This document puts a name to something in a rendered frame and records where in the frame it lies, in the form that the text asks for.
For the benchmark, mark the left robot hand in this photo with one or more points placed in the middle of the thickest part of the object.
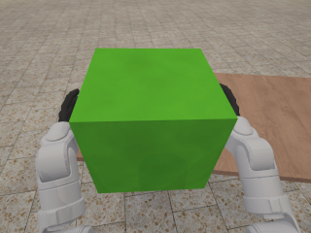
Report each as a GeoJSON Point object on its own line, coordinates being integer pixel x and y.
{"type": "Point", "coordinates": [68, 105]}

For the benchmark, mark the robot right upper arm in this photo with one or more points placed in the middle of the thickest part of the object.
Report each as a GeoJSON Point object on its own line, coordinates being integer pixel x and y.
{"type": "Point", "coordinates": [281, 226]}

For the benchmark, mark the robot right forearm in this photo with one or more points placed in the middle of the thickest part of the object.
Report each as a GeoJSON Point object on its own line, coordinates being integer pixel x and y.
{"type": "Point", "coordinates": [263, 192]}

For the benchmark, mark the table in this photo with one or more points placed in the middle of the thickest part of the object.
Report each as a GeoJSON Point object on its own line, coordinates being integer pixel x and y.
{"type": "Point", "coordinates": [279, 109]}

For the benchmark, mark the right robot hand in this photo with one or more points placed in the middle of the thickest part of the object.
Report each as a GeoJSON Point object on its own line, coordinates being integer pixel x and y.
{"type": "Point", "coordinates": [231, 99]}

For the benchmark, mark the carton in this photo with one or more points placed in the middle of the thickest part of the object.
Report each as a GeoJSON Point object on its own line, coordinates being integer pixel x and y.
{"type": "Point", "coordinates": [151, 119]}

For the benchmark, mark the robot left forearm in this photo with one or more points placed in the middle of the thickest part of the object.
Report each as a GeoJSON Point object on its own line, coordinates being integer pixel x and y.
{"type": "Point", "coordinates": [57, 175]}

